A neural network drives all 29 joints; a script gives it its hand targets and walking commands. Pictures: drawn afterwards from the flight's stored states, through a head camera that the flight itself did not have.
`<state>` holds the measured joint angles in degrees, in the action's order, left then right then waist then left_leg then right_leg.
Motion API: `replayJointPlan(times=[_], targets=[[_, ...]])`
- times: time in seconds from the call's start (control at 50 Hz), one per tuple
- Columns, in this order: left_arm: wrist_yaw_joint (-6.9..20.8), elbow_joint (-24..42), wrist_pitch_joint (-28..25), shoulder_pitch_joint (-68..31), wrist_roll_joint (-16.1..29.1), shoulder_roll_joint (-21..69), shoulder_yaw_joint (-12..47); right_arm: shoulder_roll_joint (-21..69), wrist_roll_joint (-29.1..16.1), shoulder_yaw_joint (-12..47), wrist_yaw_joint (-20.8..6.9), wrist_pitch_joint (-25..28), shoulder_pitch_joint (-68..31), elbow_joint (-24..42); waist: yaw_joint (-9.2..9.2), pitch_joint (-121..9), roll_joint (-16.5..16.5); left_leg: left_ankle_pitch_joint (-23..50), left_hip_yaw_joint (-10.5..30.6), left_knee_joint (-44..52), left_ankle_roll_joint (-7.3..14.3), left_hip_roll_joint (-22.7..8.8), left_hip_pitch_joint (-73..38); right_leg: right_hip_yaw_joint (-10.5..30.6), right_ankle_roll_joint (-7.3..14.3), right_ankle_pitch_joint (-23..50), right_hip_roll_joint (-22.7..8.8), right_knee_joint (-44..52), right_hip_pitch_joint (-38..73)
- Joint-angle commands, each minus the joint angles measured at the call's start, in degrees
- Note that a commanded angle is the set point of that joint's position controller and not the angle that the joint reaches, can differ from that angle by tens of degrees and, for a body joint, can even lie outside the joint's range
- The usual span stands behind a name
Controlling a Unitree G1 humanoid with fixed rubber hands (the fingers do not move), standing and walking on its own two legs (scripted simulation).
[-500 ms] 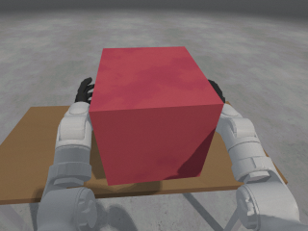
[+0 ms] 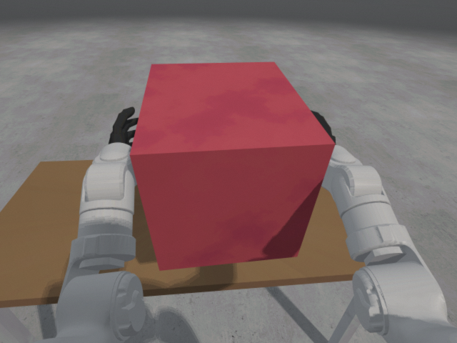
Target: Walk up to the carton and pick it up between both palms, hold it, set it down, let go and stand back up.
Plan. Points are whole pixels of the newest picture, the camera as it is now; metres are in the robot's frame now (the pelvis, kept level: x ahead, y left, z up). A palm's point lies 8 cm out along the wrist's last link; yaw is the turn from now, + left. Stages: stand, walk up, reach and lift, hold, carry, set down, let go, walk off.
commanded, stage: reach and lift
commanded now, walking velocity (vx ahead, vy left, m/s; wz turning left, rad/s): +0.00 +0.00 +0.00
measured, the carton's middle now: (221, 157) +0.42 -0.01 +0.18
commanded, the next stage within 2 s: hold in 0.38 s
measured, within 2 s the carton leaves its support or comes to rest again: neither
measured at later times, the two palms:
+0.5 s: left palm (114, 147) +0.37 +0.17 +0.24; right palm (324, 146) +0.37 -0.18 +0.24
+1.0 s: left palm (112, 144) +0.37 +0.17 +0.25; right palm (321, 141) +0.37 -0.17 +0.24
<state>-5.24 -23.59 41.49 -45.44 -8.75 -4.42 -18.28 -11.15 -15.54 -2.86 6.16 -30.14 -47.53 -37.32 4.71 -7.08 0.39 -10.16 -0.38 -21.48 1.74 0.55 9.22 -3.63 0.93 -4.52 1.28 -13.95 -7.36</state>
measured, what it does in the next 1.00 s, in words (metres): stands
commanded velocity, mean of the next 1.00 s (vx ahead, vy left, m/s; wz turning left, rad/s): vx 0.00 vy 0.00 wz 0.00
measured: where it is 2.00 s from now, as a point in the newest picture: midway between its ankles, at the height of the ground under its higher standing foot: outside the picture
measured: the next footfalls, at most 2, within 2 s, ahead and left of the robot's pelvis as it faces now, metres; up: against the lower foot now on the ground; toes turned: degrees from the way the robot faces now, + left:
none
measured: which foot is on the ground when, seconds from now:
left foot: down 0.00-1.00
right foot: down 0.00-1.00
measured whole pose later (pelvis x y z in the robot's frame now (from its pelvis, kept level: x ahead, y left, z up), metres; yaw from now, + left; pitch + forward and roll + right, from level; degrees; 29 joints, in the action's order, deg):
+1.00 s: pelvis +0.00 +0.00 +0.00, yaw +0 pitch -2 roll -1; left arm -3.2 -22.5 45.9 -47.6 -9.7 -6.1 -18.4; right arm -11.1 -16.0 -3.1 7.2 -34.2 -50.6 -37.2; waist 4.3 -8.1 -0.2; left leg -9.8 -0.1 -21.4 1.6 0.5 9.2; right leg -3.7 1.1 -4.3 1.4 -14.1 -7.4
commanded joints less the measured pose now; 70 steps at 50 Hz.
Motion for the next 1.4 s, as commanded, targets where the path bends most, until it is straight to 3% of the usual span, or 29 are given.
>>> replayJointPlan(times=[0.0,0.08,0.2,0.34,0.46,0.68,0.74,0.82,0.92,1.02,1.38], targets=[[11.4,13.6,-3.91,-47.59,11.75,35.19,27.06,36.46,-7.26,16.35,-6.3,3.5,-53.5,20.51,0.51,-25.15,2.46,11.47,3.98,3.33,-4.63,1.57,-2.5,4.11,-0.37,9.29,2.36,-1.07,14.09],[11.98,13.06,-3.54,-48.49,11.92,34.54,26.75,37.05,-7.27,16.4,-5.95,2.98,-55.23,20.96,0.38,-25.31,1.6,9.59,3.77,3.77,-4.0,1.88,-1.34,4.38,-0.76,8.4,2.03,-0.98,14.68],[12.42,15.75,-2.79,-47.27,12.03,33.91,27.08,37.16,-8.53,17.62,-4.88,1.88,-53.5,23.34,0.93,-26.73,1.63,12.88,3.68,2.91,-4.27,2.31,-2.01,4.75,-1.04,13.08,2.0,-1.48,17.23],[13.24,14.56,-1.32,-47.1,10.99,32.74,25.62,36.95,-8.42,16.85,-4.54,0.46,-53.78,22.46,0.42,-22.36,1.24,8.55,3.36,4.18,-3.6,2.39,-0.23,4.95,-1.07,8.2,1.85,-0.7,15.77],[12.97,16.85,-0.89,-48.47,12.11,33.52,27.05,38.09,-9.15,17.9,-4.42,0.18,-55.76,25.82,0.14,-25.46,1.6,9.66,3.21,3.51,-3.58,2.44,-0.3,4.95,-1.14,9.03,1.85,-1.28,16.31],[13.08,12.91,-0.24,-50.72,11.36,33.12,25.31,37.63,-7.57,15.26,-5.51,-0.4,-57.16,19.97,0.06,-21.94,2.06,3.09,3.44,5.45,-3.03,1.72,1.68,4.64,-0.77,2.48,2.05,-0.86,13.75],[12.84,13.21,-0.6,-51.53,12.0,33.9,25.97,38.16,-8.12,15.82,-5.69,0.06,-58.65,20.87,-0.51,-24.65,2.53,4.83,3.51,4.9,-3.25,1.62,0.98,4.65,-0.69,3.83,2.12,-1.1,13.91],[12.36,14.28,-0.84,-51.63,12.66,34.93,27.06,37.41,-8.15,15.61,-5.56,0.03,-57.32,20.78,0.58,-26.31,3.17,8.22,3.76,4.2,-4.09,1.38,-0.69,4.43,-0.51,6.45,2.54,-1.33,14.1],[12.66,14.48,-0.54,-49.68,11.86,34.53,26.3,36.73,-8.56,15.7,-5.45,-0.08,-55.58,19.84,0.46,-25.38,3.18,9.41,3.72,4.22,-4.24,1.32,-1.14,4.49,-0.59,7.75,2.52,-1.19,14.77],[12.69,16.09,-0.26,-48.86,12.0,34.83,26.79,36.87,-9.09,16.57,-5.04,0.0,-56.12,23.23,0.43,-26.04,2.76,11.87,3.48,3.66,-4.43,1.59,-1.83,4.53,-0.56,9.94,2.54,-1.36,15.5],[12.75,18.55,0.85,-47.01,11.28,33.19,26.94,37.04,-9.33,17.73,-5.03,-0.71,-55.31,26.0,-0.33,-24.91,1.77,11.24,3.16,3.45,-3.96,1.66,-1.8,4.68,-0.52,9.35,2.56,-1.58,15.45]])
